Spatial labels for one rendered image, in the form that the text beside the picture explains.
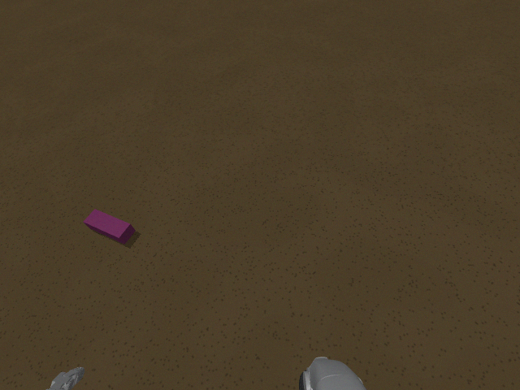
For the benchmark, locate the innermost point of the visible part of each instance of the carton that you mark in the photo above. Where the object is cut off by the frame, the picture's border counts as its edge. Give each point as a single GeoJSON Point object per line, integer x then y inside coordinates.
{"type": "Point", "coordinates": [109, 226]}

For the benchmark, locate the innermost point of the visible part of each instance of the left robot hand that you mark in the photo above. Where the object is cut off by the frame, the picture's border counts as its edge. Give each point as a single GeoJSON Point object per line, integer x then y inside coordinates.
{"type": "Point", "coordinates": [67, 381]}

